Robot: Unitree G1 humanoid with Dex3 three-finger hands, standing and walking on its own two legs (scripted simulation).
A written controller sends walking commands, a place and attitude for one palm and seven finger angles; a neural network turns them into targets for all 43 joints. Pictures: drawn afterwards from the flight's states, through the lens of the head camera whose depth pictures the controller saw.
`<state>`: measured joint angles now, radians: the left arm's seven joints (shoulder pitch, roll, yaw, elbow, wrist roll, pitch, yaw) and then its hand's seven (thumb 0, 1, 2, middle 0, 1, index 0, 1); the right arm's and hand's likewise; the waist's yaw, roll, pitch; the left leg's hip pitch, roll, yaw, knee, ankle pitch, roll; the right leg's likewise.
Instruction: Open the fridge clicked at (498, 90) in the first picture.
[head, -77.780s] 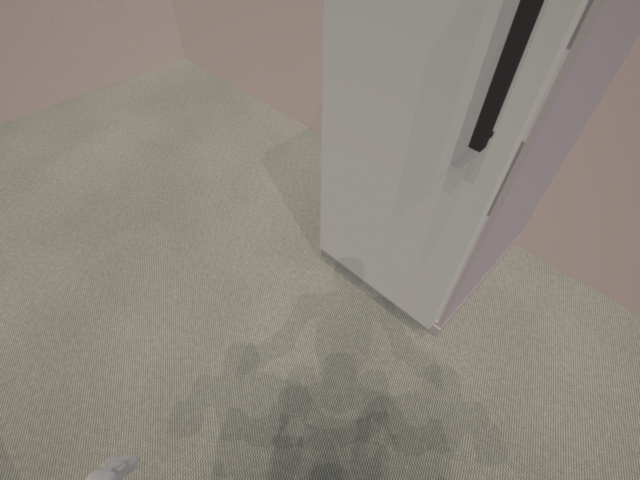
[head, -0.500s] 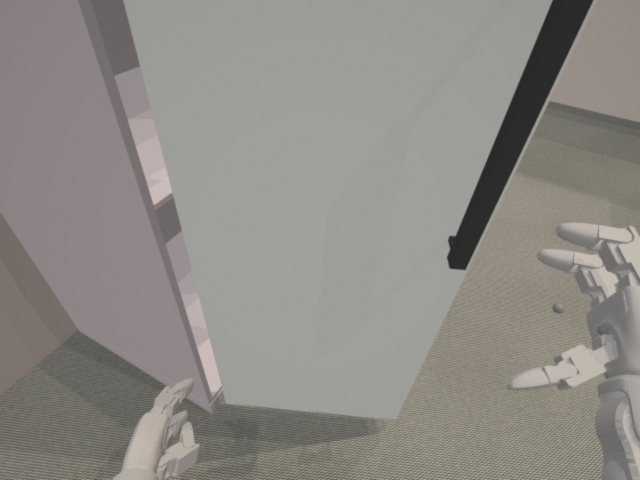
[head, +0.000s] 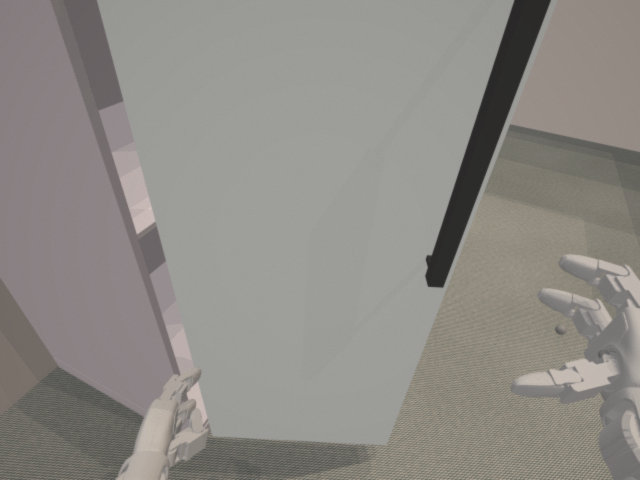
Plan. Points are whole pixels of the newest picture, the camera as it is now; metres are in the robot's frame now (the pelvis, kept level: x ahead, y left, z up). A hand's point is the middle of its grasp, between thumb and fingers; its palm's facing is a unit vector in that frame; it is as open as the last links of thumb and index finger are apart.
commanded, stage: draw the hand back to the body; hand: right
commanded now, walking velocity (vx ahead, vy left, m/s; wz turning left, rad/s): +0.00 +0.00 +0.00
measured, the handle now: (472, 150) +0.43 -0.20 +0.26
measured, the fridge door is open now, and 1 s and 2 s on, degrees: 66 66 66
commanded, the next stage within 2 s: step back with the hand held close in 1.12 s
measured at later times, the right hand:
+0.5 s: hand (584, 351) +0.20 -0.26 +0.16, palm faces +0.42 +0.84 -0.34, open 11.2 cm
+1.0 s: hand (609, 352) +0.20 -0.29 +0.16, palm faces +0.46 +0.82 -0.34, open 7.5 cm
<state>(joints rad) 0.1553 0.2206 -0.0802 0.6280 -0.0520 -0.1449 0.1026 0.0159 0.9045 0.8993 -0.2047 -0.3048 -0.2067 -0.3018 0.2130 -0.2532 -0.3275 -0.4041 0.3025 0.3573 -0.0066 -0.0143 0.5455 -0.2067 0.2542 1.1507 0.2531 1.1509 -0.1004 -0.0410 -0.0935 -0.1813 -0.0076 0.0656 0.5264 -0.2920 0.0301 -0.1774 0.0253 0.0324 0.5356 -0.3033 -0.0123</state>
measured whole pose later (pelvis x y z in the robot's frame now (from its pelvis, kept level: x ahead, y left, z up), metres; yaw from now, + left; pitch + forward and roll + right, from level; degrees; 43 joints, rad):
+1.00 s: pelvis +0.00 -0.02 +0.01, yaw +1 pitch -5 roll +1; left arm 0.18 0.22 -0.03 0.66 0.01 -0.13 0.08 0.02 0.90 0.90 -0.21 -0.30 -0.21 -0.30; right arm 0.42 -0.34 -0.33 -0.35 0.08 -0.07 -0.10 0.01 -0.86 -0.89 0.21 0.32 0.21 0.32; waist -0.09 -0.04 0.00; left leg -0.07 0.00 0.04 0.37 -0.21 0.00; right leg -0.07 0.04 0.01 0.39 -0.24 -0.04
